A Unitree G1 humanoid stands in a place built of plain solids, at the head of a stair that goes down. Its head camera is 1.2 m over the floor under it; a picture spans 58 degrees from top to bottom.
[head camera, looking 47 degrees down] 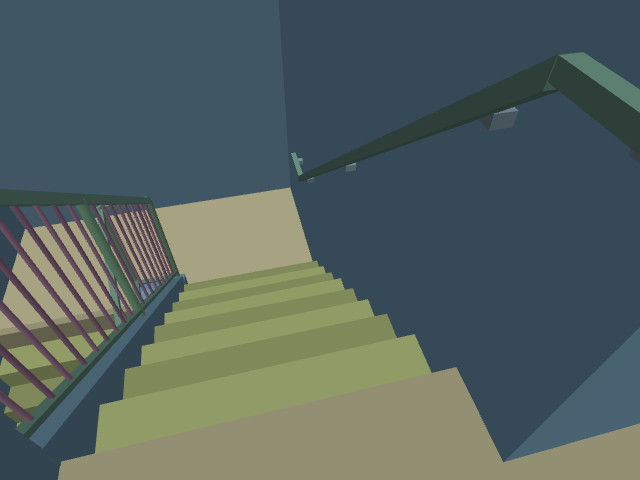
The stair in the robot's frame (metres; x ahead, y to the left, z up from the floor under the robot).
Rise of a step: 0.20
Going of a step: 0.23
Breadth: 1.10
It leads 14 degrees to the left of straight ahead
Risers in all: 9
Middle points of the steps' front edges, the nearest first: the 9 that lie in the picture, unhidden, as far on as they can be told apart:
0.47 0.13 0.00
0.70 0.19 -0.20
0.93 0.24 -0.41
1.14 0.29 -0.60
1.36 0.35 -0.80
1.58 0.40 -1.00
1.80 0.45 -1.20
2.02 0.51 -1.40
2.24 0.56 -1.59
